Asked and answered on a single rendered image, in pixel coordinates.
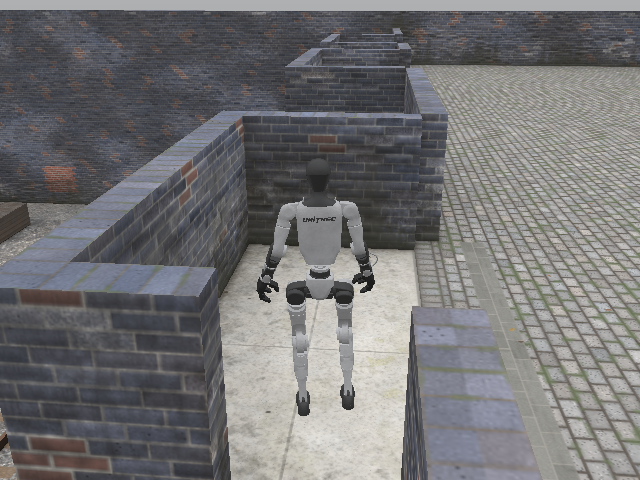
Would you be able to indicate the left robot hand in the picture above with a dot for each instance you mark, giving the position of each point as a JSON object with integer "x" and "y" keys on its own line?
{"x": 262, "y": 287}

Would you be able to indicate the right robot hand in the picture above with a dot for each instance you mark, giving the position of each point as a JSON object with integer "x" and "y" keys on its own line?
{"x": 361, "y": 279}

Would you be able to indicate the robot left forearm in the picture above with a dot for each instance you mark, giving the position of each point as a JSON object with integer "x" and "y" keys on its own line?
{"x": 270, "y": 266}

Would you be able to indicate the right robot foot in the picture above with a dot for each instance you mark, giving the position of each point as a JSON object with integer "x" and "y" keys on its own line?
{"x": 347, "y": 401}

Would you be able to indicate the robot right forearm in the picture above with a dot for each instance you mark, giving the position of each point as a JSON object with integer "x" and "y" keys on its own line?
{"x": 364, "y": 262}

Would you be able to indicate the robot left upper arm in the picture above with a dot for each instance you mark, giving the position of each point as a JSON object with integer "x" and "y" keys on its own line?
{"x": 287, "y": 212}

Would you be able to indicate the humanoid robot head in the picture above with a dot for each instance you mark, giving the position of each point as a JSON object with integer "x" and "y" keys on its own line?
{"x": 318, "y": 173}

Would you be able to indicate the robot right upper arm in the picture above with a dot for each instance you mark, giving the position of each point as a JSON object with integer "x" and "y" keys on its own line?
{"x": 350, "y": 211}

